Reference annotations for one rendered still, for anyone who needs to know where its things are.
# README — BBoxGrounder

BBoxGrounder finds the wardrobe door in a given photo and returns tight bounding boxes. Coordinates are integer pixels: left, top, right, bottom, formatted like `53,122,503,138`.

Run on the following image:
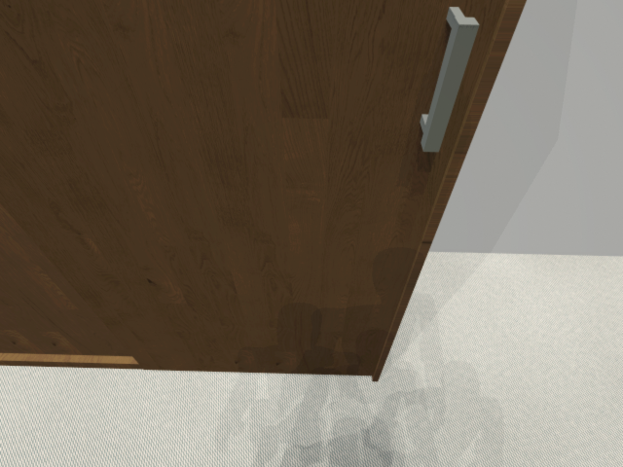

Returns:
0,203,131,356
0,0,505,376

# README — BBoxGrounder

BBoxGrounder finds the handle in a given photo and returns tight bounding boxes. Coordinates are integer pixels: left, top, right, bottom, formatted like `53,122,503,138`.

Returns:
420,7,480,152

